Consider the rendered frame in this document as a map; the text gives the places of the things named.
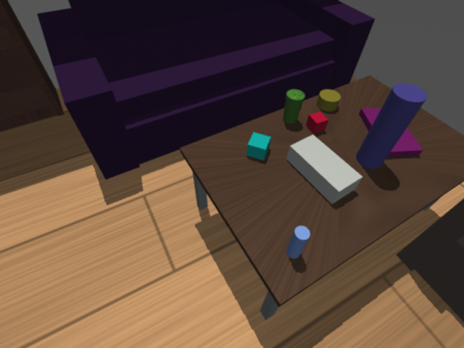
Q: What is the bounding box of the coffee table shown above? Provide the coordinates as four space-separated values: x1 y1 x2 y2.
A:
180 75 464 320

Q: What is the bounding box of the armchair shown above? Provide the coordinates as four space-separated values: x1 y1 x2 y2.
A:
396 199 464 322

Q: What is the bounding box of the sofa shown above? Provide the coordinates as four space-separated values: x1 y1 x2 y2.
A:
37 0 375 179

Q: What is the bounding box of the bookshelf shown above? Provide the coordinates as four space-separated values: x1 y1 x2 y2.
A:
0 0 64 132

